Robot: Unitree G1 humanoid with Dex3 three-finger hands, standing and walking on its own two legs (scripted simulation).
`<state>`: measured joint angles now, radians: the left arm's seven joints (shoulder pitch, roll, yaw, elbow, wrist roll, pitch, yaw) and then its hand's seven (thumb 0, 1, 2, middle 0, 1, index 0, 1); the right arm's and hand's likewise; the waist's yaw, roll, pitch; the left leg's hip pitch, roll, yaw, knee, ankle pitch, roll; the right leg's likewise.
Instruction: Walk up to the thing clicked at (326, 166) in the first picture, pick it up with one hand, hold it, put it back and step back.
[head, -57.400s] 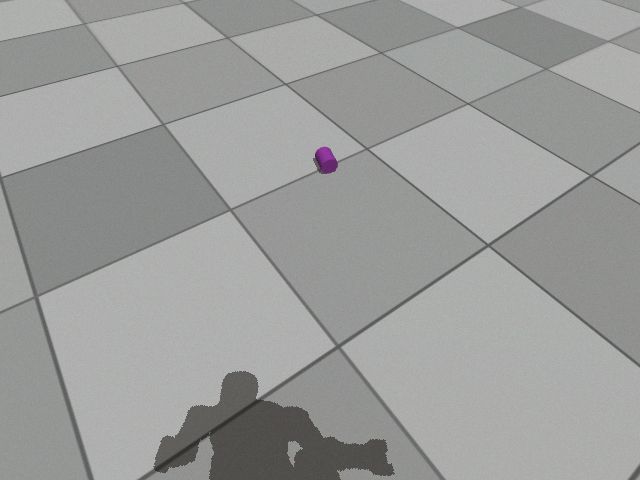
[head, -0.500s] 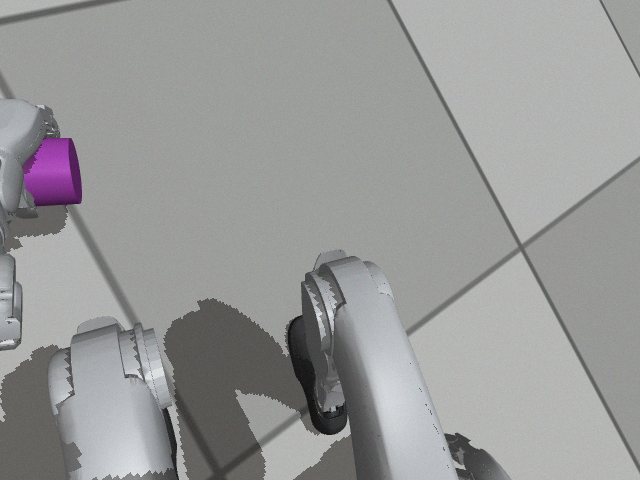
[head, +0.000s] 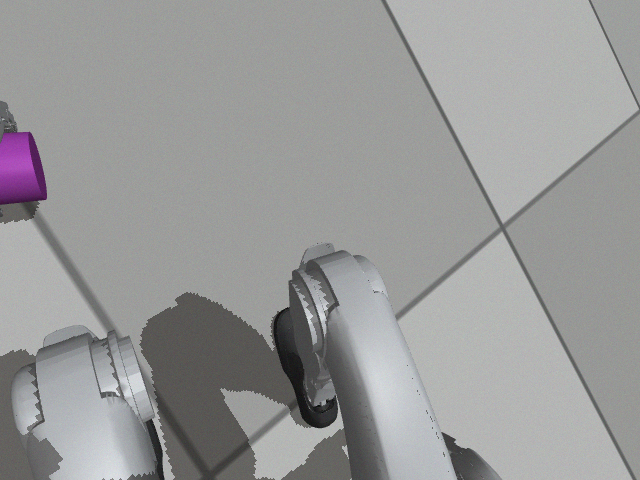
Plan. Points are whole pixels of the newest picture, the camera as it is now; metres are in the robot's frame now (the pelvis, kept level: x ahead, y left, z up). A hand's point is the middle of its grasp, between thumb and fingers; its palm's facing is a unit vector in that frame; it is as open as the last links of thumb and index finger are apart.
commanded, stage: rest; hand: left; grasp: from above
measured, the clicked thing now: out of the picture +0.51 +0.23 -0.24
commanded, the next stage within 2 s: open in 0.84 s
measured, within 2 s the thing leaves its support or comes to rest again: rests again in 1.10 s
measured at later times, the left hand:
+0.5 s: hand out of the picture +0.51 +0.23 -0.23, palm faces -0.45 -0.06 -0.89, open 10.6 cm
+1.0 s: hand out of the picture +0.51 +0.23 -0.24, palm faces -0.47 -0.07 -0.88, open 10.6 cm
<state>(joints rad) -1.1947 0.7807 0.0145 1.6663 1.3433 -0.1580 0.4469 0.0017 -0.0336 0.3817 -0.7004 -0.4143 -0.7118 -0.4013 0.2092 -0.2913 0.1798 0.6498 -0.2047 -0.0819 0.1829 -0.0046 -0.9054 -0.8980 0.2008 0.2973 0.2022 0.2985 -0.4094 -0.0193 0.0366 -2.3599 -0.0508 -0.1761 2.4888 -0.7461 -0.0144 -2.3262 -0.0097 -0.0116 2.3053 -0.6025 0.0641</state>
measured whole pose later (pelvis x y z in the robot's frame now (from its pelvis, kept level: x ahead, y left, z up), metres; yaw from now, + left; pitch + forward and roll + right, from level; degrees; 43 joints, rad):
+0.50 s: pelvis +0.00 +0.01 +0.00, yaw -2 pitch +34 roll -14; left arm -1.21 0.85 0.01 1.73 1.38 -0.16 0.53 0.00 -0.01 0.34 -0.71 -0.39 -0.72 -0.38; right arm 0.20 -0.32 0.22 0.63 -0.23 -0.14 0.24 0.00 -0.91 -0.90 0.20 0.30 0.20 0.30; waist -0.45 -0.05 0.07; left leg -2.36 -0.05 -0.20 2.52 -0.76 0.00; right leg -2.31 0.00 -0.04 2.30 -0.61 0.06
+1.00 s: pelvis -0.01 +0.01 -0.01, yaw -3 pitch +32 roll -15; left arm -1.23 0.92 0.01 1.77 1.38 -0.20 0.54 0.00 -0.01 0.31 -0.73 -0.37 -0.74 -0.35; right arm 0.19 -0.34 0.27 0.60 -0.24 -0.16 0.25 0.00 -0.92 -0.91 0.20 0.30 0.20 0.30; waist -0.47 -0.09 0.13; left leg -2.35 -0.05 -0.22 2.53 -0.74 0.00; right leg -2.29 0.00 -0.06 2.30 -0.58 0.07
